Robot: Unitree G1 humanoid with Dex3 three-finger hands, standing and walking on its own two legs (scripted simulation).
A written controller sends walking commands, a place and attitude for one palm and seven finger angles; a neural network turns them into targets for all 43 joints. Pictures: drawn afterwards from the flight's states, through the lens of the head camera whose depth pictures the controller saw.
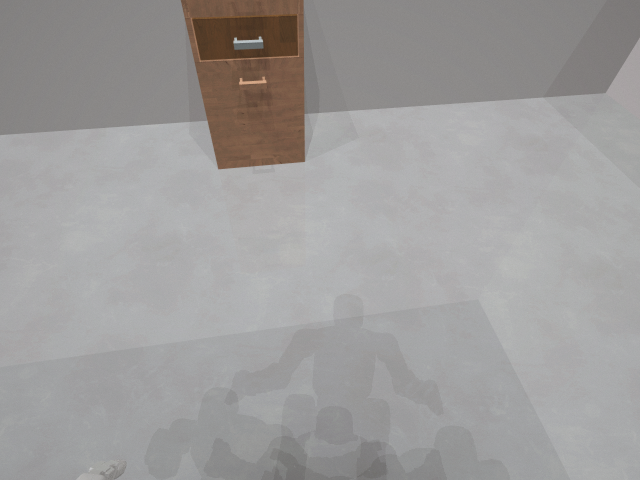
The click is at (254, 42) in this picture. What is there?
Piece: drawer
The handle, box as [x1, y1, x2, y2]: [233, 37, 263, 49]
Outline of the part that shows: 262,39 259,37 258,40 237,41 236,38 234,38 234,49 263,48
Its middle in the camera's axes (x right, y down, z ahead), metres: -0.28 -0.75 +1.48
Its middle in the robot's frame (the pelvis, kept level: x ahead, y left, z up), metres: +1.59 +0.36 -0.15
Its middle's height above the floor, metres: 0.62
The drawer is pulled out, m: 0.00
